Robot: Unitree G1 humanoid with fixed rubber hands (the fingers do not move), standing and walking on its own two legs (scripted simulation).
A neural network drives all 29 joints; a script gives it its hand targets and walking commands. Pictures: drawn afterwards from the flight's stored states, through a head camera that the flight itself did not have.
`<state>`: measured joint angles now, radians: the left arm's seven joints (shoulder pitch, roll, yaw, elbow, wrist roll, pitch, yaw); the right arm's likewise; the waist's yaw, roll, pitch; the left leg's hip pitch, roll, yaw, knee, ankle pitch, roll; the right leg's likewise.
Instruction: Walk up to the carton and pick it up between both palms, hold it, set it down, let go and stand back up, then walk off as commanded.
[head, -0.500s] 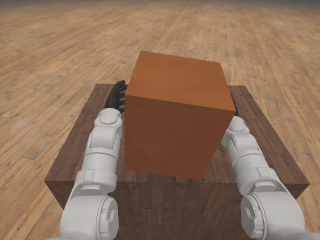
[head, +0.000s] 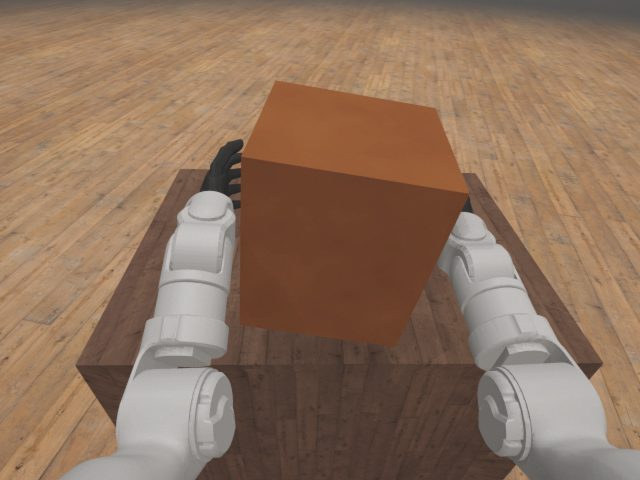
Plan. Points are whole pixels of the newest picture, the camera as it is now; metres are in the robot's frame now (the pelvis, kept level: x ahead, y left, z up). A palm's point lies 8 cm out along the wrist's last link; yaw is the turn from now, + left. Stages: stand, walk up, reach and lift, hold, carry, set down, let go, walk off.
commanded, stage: reach and lift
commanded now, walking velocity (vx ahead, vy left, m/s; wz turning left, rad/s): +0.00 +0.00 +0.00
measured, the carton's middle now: (337, 217) +0.40 +0.00 +0.18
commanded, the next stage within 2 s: hold in 1.00 s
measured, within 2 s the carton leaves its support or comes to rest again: neither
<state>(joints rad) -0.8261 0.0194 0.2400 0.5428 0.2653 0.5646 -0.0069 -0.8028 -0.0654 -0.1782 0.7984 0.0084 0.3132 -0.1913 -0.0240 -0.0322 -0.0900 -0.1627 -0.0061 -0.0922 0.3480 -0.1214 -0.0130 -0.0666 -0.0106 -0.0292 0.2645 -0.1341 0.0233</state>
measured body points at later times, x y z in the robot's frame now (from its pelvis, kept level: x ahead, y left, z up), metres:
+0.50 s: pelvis +0.00 +0.00 +0.00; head -0.06 +0.02 +0.45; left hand +0.40 +0.15 +0.23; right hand +0.40 -0.16 +0.20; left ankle +0.05 +0.12 -0.75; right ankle +0.01 -0.14 -0.75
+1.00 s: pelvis +0.00 +0.00 +0.00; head -0.06 +0.02 +0.45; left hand +0.40 +0.15 +0.24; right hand +0.40 -0.15 +0.22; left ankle +0.05 +0.12 -0.75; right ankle +0.01 -0.14 -0.75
